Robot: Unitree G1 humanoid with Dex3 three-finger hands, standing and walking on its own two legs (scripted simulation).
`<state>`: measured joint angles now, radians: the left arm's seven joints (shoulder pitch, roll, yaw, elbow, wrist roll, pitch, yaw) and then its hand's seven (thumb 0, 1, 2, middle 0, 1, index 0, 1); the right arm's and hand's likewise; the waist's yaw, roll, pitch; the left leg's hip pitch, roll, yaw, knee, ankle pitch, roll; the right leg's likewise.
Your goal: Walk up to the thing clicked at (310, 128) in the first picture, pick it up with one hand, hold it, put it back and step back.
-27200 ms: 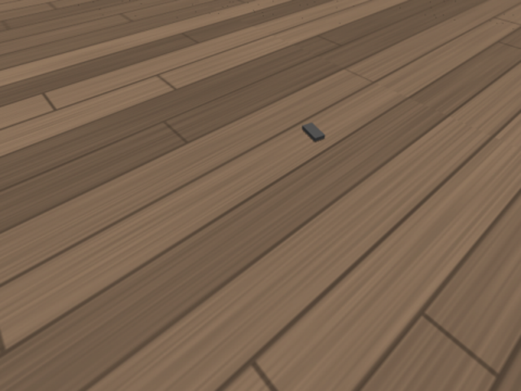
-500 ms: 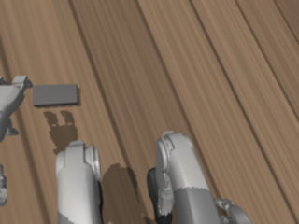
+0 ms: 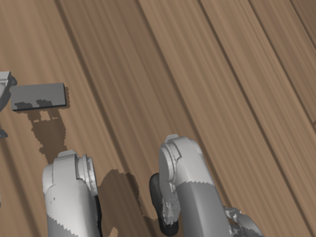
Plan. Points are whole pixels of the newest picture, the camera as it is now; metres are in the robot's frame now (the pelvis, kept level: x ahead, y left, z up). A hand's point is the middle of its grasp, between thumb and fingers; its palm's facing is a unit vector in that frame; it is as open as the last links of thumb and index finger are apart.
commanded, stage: rise first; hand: left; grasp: from above
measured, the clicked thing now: (39, 96) +0.51 +0.28 -0.31
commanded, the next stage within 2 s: approach in 1.70 s
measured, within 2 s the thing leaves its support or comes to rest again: neither
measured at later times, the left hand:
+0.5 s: hand (4, 108) +0.44 +0.33 -0.19, palm faces -0.46 -0.07 -0.88, open 14.1 cm
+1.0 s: hand (9, 103) +0.46 +0.32 -0.20, palm faces -0.47 -0.07 -0.88, open 14.0 cm
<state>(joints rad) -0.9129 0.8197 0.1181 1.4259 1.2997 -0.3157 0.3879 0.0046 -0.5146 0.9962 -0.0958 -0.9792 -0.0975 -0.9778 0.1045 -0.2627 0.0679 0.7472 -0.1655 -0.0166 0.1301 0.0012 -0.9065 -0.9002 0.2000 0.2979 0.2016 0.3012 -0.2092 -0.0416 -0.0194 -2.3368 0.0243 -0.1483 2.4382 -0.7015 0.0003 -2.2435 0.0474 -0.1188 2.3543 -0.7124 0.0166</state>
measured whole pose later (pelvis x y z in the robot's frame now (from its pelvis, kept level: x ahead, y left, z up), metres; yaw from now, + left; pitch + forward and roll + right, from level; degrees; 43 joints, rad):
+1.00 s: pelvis +0.00 +0.00 -0.01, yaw -2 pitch +33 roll -11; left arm -1.01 0.88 0.09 1.53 1.31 -0.30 0.42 0.00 -0.51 0.99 -0.09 -1.03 -0.09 -1.02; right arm 0.13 -0.27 0.15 0.71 -0.18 -0.04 0.14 0.00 -0.91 -0.90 0.20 0.30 0.20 0.30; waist -0.28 -0.06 0.02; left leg -2.36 0.02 -0.18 2.47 -0.70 0.00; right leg -2.25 0.05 -0.14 2.36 -0.70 0.02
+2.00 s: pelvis -0.01 +0.00 -0.01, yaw -2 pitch +32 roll -11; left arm -1.09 0.90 0.00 1.56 1.30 -0.27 0.39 0.00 -0.51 0.99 -0.09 -1.05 -0.10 -1.04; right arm 0.14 -0.27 0.19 0.68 -0.17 -0.06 0.13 0.00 -0.91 -0.90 0.20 0.30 0.20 0.30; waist -0.31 -0.07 0.02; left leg -2.36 0.02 -0.18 2.46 -0.68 0.01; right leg -2.25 0.05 -0.15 2.35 -0.68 0.03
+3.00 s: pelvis -0.01 +0.01 -0.01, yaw -4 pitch +32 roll -13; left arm -1.16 0.94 0.01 1.69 1.32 -0.20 0.48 0.00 -0.52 1.01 -0.09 -1.01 -0.09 -1.01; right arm 0.14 -0.30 0.27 0.61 -0.19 -0.09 0.14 0.00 -0.90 -0.90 0.20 0.30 0.20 0.30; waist -0.40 -0.10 0.08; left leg -2.37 0.03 -0.20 2.48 -0.69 0.01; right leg -2.25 0.07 -0.16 2.34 -0.67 0.04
